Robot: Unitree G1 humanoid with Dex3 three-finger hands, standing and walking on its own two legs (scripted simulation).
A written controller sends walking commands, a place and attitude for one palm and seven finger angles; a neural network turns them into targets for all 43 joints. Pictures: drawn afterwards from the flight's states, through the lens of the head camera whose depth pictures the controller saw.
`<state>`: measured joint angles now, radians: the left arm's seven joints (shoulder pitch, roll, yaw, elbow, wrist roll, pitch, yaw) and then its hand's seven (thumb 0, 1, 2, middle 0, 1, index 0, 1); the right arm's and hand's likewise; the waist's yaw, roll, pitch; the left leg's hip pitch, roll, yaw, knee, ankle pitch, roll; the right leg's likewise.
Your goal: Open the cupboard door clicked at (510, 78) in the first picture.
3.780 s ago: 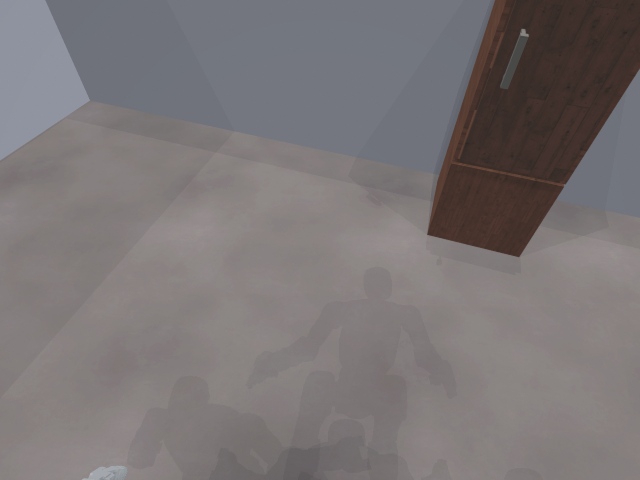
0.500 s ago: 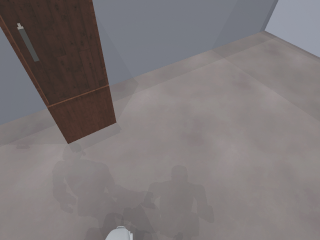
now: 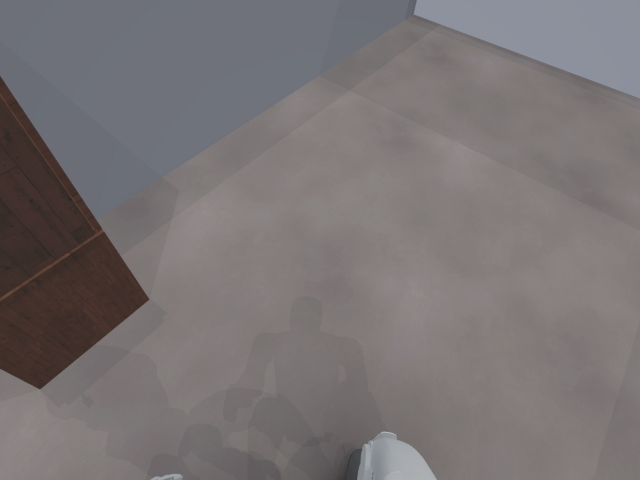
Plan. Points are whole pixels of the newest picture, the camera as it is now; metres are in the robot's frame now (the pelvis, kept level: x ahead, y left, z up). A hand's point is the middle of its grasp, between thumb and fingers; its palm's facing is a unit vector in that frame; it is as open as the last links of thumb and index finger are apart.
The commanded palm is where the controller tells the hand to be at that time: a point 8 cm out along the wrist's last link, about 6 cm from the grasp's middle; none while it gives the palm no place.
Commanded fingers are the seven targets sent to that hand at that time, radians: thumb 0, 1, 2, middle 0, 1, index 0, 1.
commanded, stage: turn to face it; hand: left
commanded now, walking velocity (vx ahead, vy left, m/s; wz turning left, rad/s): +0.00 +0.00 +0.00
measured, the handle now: out of the picture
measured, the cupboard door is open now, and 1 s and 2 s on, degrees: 0 0 0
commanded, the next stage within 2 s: take the last steps up to it in 1.66 s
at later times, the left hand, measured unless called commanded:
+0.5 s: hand (200, 440) +0.19 +0.18 -0.18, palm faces +0.20 -0.97 -0.13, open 7.3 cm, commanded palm none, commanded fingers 0.00 0.90 0.90 -0.20 -0.30 -0.20 -0.30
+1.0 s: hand out of the picture +0.12 +0.22 -0.15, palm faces +0.44 -0.86 -0.26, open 7.4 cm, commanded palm none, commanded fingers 0.00 0.90 0.90 -0.20 -0.30 -0.20 -0.30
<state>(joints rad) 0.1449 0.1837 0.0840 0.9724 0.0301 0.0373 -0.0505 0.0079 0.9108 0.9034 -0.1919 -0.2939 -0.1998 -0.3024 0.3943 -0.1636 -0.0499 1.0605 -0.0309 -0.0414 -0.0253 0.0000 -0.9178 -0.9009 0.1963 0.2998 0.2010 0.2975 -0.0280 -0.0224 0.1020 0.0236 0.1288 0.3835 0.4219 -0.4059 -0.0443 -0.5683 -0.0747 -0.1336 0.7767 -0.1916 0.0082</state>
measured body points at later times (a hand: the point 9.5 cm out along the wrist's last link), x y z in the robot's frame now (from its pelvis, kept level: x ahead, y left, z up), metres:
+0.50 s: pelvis +0.10 +0.00 -0.01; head +0.12 +0.03 +0.44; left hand +0.18 +0.23 -0.16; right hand +0.18 -0.23 -0.15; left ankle +0.11 +0.10 -0.73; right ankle +0.14 -0.10 -0.73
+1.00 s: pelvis +0.10 -0.02 +0.00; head +0.13 -0.01 +0.45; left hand +0.09 +0.27 -0.13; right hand +0.27 -0.23 -0.14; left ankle +0.12 +0.10 -0.73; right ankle +0.15 -0.16 -0.71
